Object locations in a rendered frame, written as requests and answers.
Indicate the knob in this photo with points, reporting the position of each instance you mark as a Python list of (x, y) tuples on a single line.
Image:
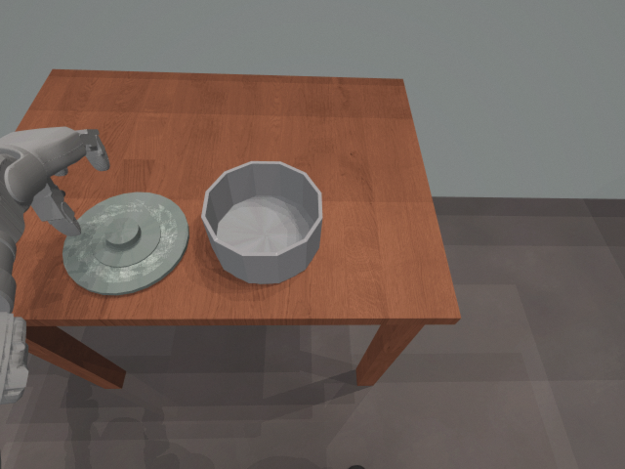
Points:
[(123, 232)]

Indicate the left robot upper arm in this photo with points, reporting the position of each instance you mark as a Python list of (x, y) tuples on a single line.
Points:
[(13, 359)]

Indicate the left robot hand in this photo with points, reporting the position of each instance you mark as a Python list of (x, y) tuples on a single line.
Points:
[(57, 148)]

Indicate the lid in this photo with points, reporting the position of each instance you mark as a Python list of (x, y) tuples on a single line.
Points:
[(94, 264)]

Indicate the robot left forearm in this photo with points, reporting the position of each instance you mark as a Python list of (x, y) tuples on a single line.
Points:
[(22, 177)]

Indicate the table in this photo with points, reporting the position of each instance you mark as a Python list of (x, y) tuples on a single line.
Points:
[(381, 259)]

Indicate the pot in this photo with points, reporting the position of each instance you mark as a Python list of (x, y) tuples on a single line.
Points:
[(263, 220)]

